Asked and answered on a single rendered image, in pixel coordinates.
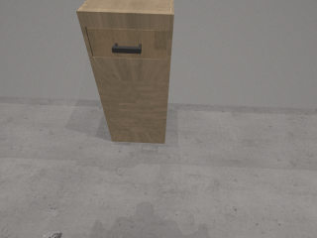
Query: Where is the handle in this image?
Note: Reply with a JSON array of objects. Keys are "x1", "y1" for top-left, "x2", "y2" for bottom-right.
[{"x1": 112, "y1": 43, "x2": 142, "y2": 55}]

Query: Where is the cabinet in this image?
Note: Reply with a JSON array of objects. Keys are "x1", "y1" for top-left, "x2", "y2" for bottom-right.
[{"x1": 76, "y1": 0, "x2": 174, "y2": 144}]

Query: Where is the drawer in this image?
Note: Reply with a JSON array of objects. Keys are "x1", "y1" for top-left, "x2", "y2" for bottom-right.
[{"x1": 86, "y1": 27, "x2": 167, "y2": 60}]

